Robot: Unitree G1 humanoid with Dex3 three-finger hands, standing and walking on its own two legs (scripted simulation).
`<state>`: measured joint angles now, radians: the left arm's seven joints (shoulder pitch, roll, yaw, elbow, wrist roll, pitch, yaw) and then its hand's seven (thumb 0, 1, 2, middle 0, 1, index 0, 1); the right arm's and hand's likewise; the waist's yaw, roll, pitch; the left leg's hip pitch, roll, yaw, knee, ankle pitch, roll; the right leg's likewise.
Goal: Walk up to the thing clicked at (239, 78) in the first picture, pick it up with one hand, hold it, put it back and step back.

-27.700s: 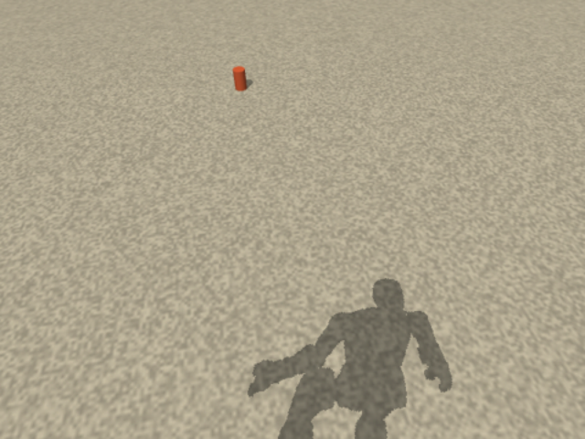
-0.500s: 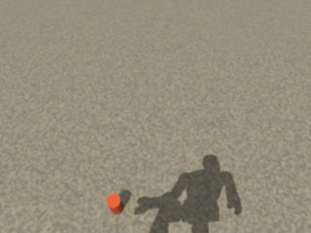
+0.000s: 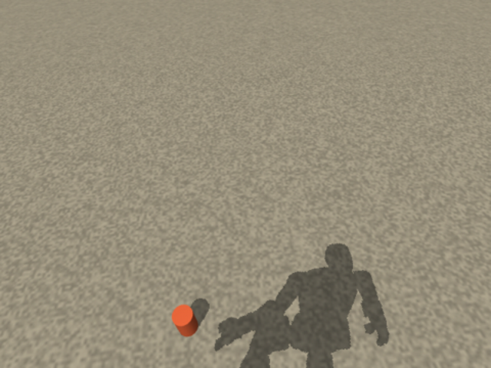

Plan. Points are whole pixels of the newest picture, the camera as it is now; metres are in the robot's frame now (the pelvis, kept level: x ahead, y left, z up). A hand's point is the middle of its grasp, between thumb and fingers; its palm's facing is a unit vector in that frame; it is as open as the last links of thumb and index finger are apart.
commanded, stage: stand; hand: left
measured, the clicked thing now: (185, 321) +0.43 +0.27 -0.71
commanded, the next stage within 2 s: step back in 1.18 s
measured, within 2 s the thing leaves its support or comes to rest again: neither
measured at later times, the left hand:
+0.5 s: hand out of the picture +0.09 +0.24 -0.15, palm faces -0.04 -0.94 -0.35, open 7.4 cm
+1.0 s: hand out of the picture +0.12 +0.24 -0.15, palm faces -0.03 -0.94 -0.35, open 7.4 cm
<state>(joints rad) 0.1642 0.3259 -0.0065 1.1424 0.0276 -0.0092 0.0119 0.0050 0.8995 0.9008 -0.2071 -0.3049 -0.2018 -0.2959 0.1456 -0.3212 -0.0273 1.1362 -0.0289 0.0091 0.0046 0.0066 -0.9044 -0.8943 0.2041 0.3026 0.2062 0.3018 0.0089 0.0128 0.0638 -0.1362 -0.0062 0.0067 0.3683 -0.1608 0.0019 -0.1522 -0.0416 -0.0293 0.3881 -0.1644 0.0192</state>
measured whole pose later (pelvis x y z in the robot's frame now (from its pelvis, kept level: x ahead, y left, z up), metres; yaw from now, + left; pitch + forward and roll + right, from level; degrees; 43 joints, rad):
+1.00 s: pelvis +0.03 -0.01 +0.00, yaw -1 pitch -3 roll +0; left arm 0.09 0.33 0.01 1.15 0.01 -0.01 0.00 0.00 0.90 0.90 -0.21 -0.30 -0.20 -0.30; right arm 0.10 -0.34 -0.01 1.15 -0.02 -0.01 0.00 0.01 -0.90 -0.89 0.20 0.30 0.21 0.30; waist 0.00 0.01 0.05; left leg -0.07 0.02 0.02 0.30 -0.18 -0.02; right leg -0.10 -0.02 -0.02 0.33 -0.18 0.01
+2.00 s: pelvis -0.09 +0.04 -0.02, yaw -5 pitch -3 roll +1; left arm 0.14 0.36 0.06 0.86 0.03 0.04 0.01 0.01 0.90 0.90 -0.21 -0.30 -0.20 -0.30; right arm 0.09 -0.36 -0.05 0.90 -0.01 0.05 -0.02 0.01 -0.90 -0.89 0.21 0.30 0.21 0.30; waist 0.01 0.01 0.19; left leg -0.39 -0.09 -0.04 0.95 -0.52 0.02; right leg -0.26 0.03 0.07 0.63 -0.32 -0.04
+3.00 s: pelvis -0.38 +0.03 -0.02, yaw -2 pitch -2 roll +1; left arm 0.11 0.36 0.08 0.73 0.05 0.05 0.01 0.01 0.90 0.90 -0.21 -0.31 -0.21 -0.30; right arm 0.24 -0.40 -0.05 0.88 -0.02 0.04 -0.03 0.01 -0.90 -0.89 0.20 0.30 0.21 0.30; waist -0.01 0.01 0.17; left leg -0.33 -0.07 -0.07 0.93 -0.51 -0.02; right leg -0.39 -0.03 -0.03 0.63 -0.22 -0.03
